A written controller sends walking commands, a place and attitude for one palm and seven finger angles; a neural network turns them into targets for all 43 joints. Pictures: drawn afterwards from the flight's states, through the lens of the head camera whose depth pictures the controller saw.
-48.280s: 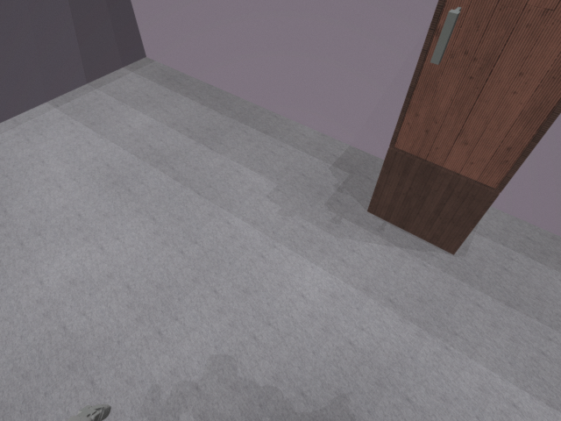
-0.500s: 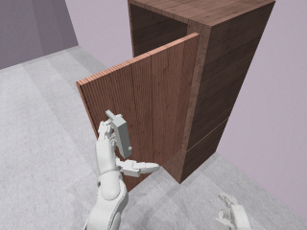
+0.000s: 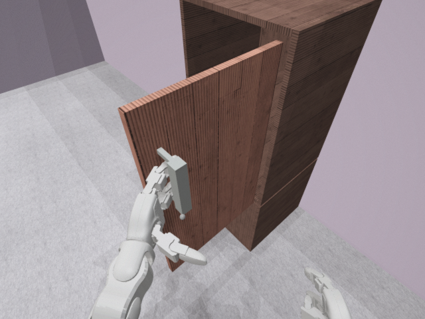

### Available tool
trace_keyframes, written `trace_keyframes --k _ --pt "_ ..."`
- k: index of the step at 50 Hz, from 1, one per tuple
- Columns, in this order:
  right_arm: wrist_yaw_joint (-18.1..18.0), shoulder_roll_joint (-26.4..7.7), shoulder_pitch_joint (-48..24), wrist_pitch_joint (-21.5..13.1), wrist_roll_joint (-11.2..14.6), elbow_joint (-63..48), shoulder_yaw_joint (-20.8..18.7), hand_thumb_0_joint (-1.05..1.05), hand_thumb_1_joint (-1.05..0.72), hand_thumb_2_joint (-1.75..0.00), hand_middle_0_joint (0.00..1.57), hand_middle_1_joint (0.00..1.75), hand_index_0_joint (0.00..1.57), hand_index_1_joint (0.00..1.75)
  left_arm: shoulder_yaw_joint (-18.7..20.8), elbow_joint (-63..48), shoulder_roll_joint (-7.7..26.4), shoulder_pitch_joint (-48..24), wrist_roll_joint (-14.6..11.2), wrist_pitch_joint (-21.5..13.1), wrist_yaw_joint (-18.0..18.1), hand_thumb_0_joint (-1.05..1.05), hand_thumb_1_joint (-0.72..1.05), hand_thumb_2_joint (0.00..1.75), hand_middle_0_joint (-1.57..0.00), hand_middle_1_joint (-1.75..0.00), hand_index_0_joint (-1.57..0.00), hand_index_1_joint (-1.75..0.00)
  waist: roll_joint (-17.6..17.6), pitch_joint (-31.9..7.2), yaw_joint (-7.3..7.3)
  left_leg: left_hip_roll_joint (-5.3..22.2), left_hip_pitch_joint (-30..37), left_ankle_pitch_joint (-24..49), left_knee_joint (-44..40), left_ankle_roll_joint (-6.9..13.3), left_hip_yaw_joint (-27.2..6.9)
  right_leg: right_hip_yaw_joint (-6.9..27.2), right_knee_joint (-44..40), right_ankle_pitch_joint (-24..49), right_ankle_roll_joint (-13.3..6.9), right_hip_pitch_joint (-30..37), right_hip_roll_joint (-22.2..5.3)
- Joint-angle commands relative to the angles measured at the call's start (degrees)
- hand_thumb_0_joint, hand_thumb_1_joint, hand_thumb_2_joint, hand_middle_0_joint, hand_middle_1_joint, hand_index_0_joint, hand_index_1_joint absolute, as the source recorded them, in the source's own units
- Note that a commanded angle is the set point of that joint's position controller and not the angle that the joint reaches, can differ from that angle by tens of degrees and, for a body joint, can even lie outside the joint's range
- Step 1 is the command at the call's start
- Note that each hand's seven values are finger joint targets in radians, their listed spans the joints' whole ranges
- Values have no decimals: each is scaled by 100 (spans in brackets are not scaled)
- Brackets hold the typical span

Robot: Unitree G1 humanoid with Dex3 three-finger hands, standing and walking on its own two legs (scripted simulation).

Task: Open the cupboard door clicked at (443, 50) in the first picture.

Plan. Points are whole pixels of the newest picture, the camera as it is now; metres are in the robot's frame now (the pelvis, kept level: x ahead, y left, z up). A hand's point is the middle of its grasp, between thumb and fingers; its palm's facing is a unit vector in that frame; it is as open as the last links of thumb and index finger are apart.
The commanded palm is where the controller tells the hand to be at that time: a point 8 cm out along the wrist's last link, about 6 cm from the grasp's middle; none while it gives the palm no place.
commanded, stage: slide the hand sideways off the handle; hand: left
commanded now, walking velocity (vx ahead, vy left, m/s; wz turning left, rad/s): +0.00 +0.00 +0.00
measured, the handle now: (173, 181) +0.34 +0.10 +0.10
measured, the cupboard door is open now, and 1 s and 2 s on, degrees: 91 91 91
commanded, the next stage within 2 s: draw the hand back to the body in 0.86 s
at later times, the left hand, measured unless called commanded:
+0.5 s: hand (161, 238) +0.23 +0.10 +0.09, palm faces -0.01 -1.00 -0.03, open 16.3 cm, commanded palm +0.19 +0.17 +0.10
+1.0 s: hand (135, 258) +0.19 +0.14 +0.09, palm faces +0.00 -1.00 -0.04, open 16.3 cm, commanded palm +0.16 +0.19 +0.10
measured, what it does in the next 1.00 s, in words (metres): stands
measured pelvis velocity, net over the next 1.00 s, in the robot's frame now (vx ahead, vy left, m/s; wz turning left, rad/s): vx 0.02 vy -0.03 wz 0.03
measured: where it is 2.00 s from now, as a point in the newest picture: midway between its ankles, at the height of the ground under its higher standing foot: outside the picture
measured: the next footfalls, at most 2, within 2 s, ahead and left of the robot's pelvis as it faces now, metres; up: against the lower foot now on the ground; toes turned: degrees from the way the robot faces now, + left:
none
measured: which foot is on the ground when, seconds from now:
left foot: down 0.00-1.00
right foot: down 0.00-1.00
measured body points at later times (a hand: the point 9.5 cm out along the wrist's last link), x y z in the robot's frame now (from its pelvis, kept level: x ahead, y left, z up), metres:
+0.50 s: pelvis +0.02 -0.02 -0.01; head +0.02 -0.04 +0.44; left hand +0.22 +0.16 +0.10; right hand +0.21 -0.24 -0.07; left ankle +0.02 +0.09 -0.72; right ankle +0.01 -0.12 -0.72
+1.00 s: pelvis +0.02 -0.03 -0.01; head +0.03 -0.04 +0.44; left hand +0.19 +0.19 +0.10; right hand +0.22 -0.25 -0.08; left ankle +0.02 +0.09 -0.72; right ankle +0.01 -0.12 -0.72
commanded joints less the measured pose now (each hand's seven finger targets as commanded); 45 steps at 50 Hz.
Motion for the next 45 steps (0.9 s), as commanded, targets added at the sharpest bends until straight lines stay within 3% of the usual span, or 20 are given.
trace_keyframes --k 1,2,6,8,12,17,20,23,27,35,41,42,45 --pt "63 -562 -813 -392 -30 -1087 -225 0 -90 -90 20 30 20 30 134 -1698 181 -814 220 -463 110 0 -50 30 -15 -30 -15 -30 -176 -858 115 176 398 359 -781 -187 -559 -37 -493 359 -196 -91 168" --pt "68 -546 -832 -414 -37 -1133 -214 0 -90 -90 20 30 20 30 72 -1808 136 -773 212 -475 81 0 -50 30 -15 -30 -15 -30 -150 -834 91 171 388 350 -758 -179 -538 -33 -493 361 -183 -113 159" --pt "57 -567 -788 -448 -27 -1134 -225 0 -90 -90 20 30 20 30 458 -1940 437 -43 116 -481 -14 0 -50 30 -15 -30 -15 -30 -269 -790 151 168 311 504 -683 -154 -451 -3 -557 512 -179 2 185" --pt "48 -550 -812 -495 -18 -1182 -216 0 -90 -90 20 30 20 30 251 -2217 267 -187 74 -501 -84 0 -50 30 -15 -30 -15 -30 -153 -663 42 153 316 446 -650 -147 -449 -9 -552 495 -152 -136 179" --pt "9 -591 -703 -593 -15 -1183 -222 0 -90 -90 20 30 20 30 367 -2361 406 161 -8 -538 -230 0 -50 30 -15 -30 -15 -30 -182 -668 -10 124 260 456 -524 -119 -435 17 -544 553 -119 -195 178" --pt "-34 -623 -582 -755 -7 -1191 -269 0 -90 -90 20 30 20 30 720 -2583 680 754 -153 -675 -469 0 -50 30 -15 -30 -15 -30 -229 -895 44 76 195 736 -338 -95 -386 75 -449 966 -91 -64 166" --pt "-33 -632 -488 -869 -1 -1234 -282 0 -90 -90 20 30 20 30 704 -2787 655 1139 -231 -772 -617 0 -50 30 -15 -30 -15 -30 -210 -927 45 63 174 947 -236 -87 -394 40 -326 1283 -80 -81 170" --pt "-61 -677 -429 -907 3 -1218 -298 0 -90 -90 20 30 20 30 1097 -2726 954 1480 -336 -806 -757 0 -50 30 -15 -30 -15 -30 -438 -809 52 41 -61 940 -124 -73 -362 122 -340 1416 -40 -40 148" --pt "-94 -671 -384 -995 18 -1242 -314 0 -90 -90 20 30 20 30 1326 -2858 1063 1779 -498 -910 -950 0 -50 30 -15 -30 -15 -30 -196 -833 70 0 -167 960 41 -66 -336 232 -321 1536 -12 -57 103" --pt "-131 -720 -277 -1167 60 -1222 -385 0 -90 -90 20 30 20 30 1723 -2938 1280 2388 -847 -1205 -1414 0 -50 30 -15 -30 -15 -30 -287 -962 65 -34 -401 1054 298 -87 -390 321 -159 2017 83 -54 48" --pt "-195 -735 -352 -1241 91 -1172 -415 0 -90 -90 20 30 20 30 2089 -2762 1526 2455 -1009 -1271 -1588 0 -50 30 -15 -30 -15 -30 -326 -741 85 -27 -637 736 401 -94 -429 449 -274 1312 68 -240 27" --pt "-211 -749 -363 -1268 99 -1195 -405 0 -90 -90 20 30 20 30 1961 -2811 1420 2313 -1035 -1300 -1623 0 -50 30 -15 -30 -15 -30 -321 -695 30 -32 -625 672 406 -88 -430 456 -299 1192 78 -314 16" --pt "-220 -750 -347 -1389 114 -1191 -403 0 -90 -90 20 30 20 30 1791 -2919 1306 2232 -1058 -1362 -1655 0 -50 30 -15 -30 -15 -30 -106 -823 46 -22 -465 678 361 -76 -460 312 -234 1019 21 -419 82"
